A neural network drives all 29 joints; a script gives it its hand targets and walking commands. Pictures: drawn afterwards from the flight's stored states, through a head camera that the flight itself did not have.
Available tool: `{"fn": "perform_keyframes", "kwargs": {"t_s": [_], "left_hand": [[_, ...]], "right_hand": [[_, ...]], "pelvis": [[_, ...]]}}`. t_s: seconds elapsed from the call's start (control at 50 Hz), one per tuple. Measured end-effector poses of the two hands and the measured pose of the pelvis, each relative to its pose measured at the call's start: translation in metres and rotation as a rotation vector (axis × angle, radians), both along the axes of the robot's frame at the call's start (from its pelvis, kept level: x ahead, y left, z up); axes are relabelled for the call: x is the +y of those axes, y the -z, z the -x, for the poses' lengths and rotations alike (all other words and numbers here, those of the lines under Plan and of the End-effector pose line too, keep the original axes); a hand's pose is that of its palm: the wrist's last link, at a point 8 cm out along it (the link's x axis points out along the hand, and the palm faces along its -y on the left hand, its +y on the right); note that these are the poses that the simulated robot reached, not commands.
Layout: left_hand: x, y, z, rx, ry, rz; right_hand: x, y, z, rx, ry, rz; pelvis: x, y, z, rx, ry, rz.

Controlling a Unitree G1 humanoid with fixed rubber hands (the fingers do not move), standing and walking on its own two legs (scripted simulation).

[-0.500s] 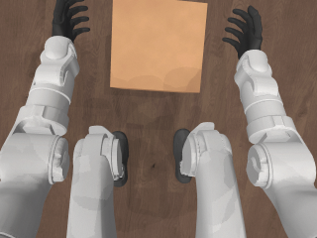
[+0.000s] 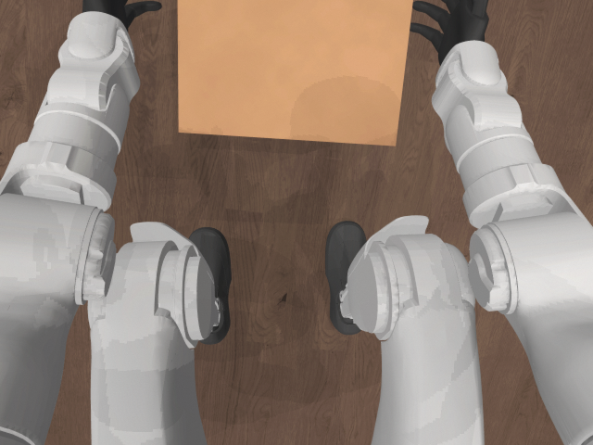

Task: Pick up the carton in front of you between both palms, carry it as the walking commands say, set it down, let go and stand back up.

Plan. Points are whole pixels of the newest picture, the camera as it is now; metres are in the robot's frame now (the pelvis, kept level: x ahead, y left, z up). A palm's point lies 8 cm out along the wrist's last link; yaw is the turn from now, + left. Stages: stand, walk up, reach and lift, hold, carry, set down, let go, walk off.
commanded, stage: reach and lift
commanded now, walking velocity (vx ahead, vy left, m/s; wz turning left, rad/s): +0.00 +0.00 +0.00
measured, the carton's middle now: (287, 56) +0.50 -0.01 -0.24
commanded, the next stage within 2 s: none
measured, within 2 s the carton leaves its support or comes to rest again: leaves its support in 0.60 s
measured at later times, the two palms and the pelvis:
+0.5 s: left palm (142, 12) +0.53 +0.14 -0.17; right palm (436, 33) +0.51 -0.16 -0.16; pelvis -0.01 +0.00 +0.00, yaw +0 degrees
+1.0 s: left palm out of the picture +0.48 +0.17 +0.01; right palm (526, 2) +0.49 -0.13 +0.01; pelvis +0.00 -0.01 +0.07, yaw +3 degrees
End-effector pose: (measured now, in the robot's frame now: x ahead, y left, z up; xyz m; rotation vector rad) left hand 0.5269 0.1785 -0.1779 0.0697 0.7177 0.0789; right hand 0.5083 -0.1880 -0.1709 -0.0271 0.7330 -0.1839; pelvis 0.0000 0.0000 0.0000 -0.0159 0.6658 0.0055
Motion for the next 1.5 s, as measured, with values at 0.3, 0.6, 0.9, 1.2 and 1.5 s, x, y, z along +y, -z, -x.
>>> {"fn": "perform_keyframes", "kwargs": {"t_s": [0.3,0.6,0.9,1.2,1.5], "left_hand": [[-0.033,-0.005,0.002,0.007,0.051,0.029],[-0.034,-0.009,0.000,0.023,0.011,0.003],[-0.018,-0.146,0.031,-0.046,-0.073,0.050],[-0.015,-0.239,0.050,-0.043,-0.094,0.055],[-0.013,-0.334,0.074,-0.041,-0.120,0.067]], "right_hand": [[0.029,-0.007,-0.003,-0.002,-0.040,-0.015],[0.032,-0.012,-0.009,0.009,-0.002,-0.017],[0.048,-0.139,0.018,-0.065,0.008,-0.072],[0.051,-0.235,0.031,-0.064,-0.020,-0.064],[0.054,-0.331,0.049,-0.060,-0.029,-0.076]], "pelvis": [[0.003,-0.009,0.003,0.023,-0.007,0.004],[0.002,0.005,0.010,-0.020,-0.002,0.003],[-0.005,-0.042,0.003,-0.020,-0.044,-0.004],[-0.004,-0.120,-0.005,0.053,-0.052,0.001],[-0.002,-0.200,-0.034,-0.031,-0.050,-0.005]]}}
